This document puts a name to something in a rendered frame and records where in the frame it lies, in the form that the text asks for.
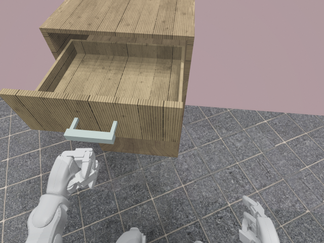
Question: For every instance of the robot left thigh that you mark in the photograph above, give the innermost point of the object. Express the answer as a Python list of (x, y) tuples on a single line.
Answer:
[(132, 237)]

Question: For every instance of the handle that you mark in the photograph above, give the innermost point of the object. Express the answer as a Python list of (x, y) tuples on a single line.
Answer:
[(90, 136)]

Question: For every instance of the left robot hand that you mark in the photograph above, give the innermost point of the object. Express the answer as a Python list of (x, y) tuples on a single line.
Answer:
[(79, 163)]

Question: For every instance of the right robot hand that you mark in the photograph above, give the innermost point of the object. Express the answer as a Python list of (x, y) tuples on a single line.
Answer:
[(263, 230)]

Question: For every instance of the robot left shin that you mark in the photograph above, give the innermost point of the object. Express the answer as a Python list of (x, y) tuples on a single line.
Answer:
[(134, 229)]

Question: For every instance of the cabinet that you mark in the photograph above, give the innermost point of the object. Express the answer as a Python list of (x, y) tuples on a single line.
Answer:
[(163, 22)]

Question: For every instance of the drawer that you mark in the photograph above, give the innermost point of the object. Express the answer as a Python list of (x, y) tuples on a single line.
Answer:
[(138, 85)]

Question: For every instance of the robot left forearm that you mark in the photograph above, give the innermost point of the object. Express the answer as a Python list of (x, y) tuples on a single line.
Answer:
[(47, 221)]

